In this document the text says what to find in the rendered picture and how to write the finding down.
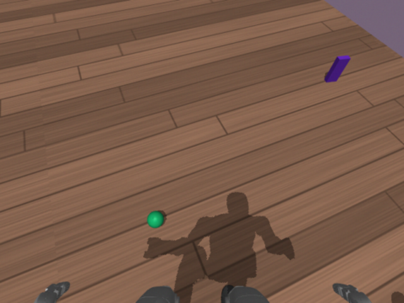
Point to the right robot hand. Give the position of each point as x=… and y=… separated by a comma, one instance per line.
x=350, y=293

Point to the left robot hand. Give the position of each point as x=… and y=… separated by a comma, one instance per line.
x=52, y=293

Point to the right robot foot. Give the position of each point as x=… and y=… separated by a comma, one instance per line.
x=225, y=292

